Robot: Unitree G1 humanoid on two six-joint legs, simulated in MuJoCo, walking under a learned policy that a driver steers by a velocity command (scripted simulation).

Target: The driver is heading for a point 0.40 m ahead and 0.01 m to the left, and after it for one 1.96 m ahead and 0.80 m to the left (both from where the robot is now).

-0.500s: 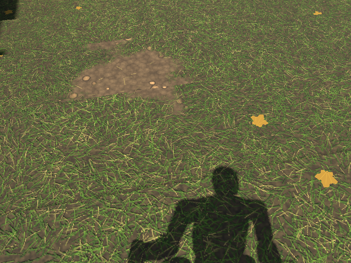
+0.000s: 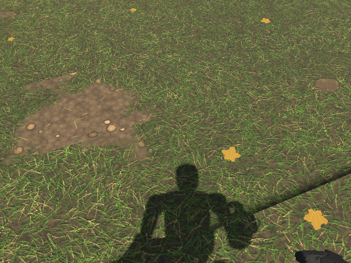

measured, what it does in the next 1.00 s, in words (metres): walks ahead, turning left: right foot, then left foot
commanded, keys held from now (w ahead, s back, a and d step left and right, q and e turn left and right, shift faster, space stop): w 0.34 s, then q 0.66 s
